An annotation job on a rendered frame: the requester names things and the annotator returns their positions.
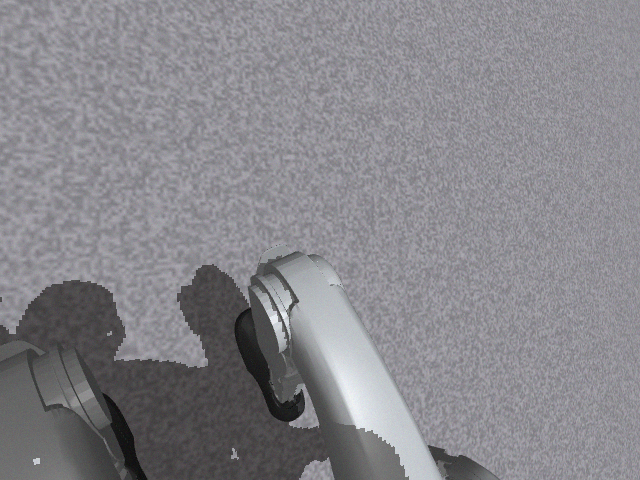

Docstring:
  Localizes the left robot foot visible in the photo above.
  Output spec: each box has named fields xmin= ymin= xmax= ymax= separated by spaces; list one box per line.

xmin=102 ymin=393 xmax=148 ymax=480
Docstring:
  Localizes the right robot foot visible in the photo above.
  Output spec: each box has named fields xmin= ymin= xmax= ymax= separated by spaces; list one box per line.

xmin=234 ymin=308 xmax=305 ymax=422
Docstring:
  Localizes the right robot hand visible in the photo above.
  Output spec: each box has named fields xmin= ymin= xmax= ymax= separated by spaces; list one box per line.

xmin=427 ymin=445 xmax=500 ymax=480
